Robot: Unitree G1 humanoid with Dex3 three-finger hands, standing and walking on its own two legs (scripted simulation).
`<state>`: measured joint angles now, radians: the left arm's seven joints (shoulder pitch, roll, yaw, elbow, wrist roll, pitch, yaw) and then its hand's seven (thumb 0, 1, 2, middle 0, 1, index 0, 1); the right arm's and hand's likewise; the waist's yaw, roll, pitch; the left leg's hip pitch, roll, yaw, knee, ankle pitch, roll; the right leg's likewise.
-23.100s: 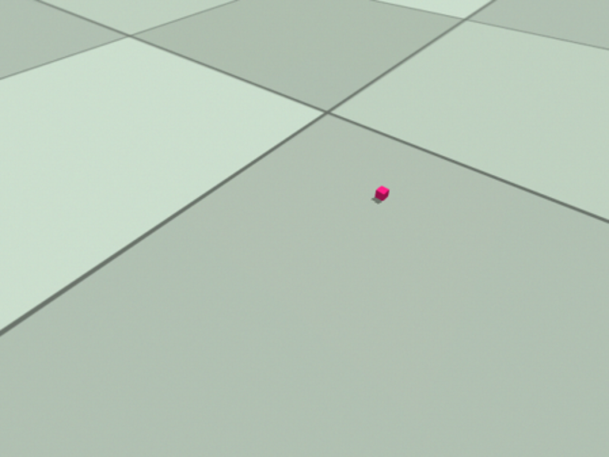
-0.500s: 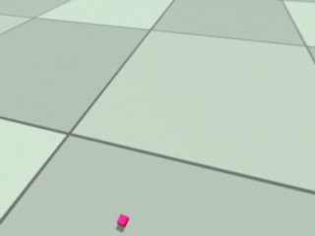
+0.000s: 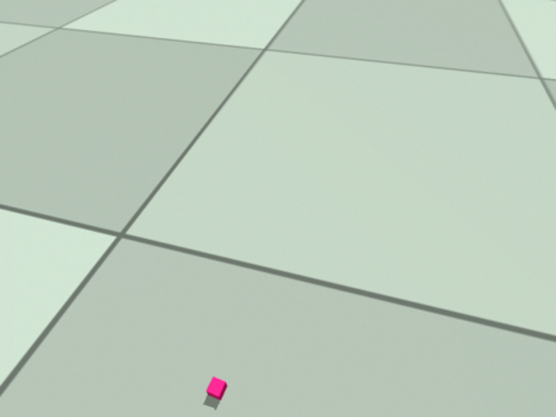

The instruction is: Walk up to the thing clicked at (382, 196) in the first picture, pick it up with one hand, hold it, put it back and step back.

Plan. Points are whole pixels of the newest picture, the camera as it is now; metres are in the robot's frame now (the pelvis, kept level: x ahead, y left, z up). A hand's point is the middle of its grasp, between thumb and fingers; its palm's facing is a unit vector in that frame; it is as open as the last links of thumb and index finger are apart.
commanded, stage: stand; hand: left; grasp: from above
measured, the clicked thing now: (216, 388) +0.39 +0.24 -0.76
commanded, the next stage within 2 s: rise first in 0.62 s
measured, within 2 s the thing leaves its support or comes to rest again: neither
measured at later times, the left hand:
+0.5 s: hand out of the picture +0.08 +0.26 -0.16, palm faces -0.03 -0.94 -0.35, open 7.4 cm
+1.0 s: hand out of the picture +0.16 +0.26 -0.17, palm faces -0.02 -0.92 -0.39, open 9.0 cm
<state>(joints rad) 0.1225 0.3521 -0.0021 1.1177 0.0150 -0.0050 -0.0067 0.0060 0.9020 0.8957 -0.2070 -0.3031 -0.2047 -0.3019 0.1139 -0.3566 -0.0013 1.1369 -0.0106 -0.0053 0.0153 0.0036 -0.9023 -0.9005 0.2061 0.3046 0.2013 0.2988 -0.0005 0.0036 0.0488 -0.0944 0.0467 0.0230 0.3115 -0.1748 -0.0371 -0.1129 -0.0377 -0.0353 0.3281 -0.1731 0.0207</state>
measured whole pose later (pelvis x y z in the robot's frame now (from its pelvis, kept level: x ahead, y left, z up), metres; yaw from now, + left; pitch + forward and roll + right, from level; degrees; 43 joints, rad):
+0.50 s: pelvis +0.00 +0.00 +0.00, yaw +0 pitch -2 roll +0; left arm 0.12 0.35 0.00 1.12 0.02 0.00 -0.01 0.01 0.90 0.90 -0.21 -0.30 -0.20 -0.30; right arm 0.11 -0.36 0.00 1.13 -0.01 -0.01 0.01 0.00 -0.90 -0.90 0.21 0.30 0.20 0.30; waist 0.00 0.00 0.05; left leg -0.09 0.04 0.02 0.31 -0.18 -0.04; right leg -0.11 -0.04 -0.04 0.33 -0.18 0.02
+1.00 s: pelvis +0.00 +0.00 -0.02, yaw +0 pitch +6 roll +0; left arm -0.07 0.33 0.15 1.05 0.14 0.05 0.02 0.01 0.43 0.77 -0.32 -0.60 -0.31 -0.60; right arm 0.23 -0.25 -0.03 0.77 0.02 -0.05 -0.01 0.00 -0.89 -0.90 0.20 0.30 0.20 0.30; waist -0.02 -0.01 0.01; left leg -0.41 0.05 0.02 0.59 -0.29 -0.03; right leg -0.42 -0.05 -0.03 0.59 -0.28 0.02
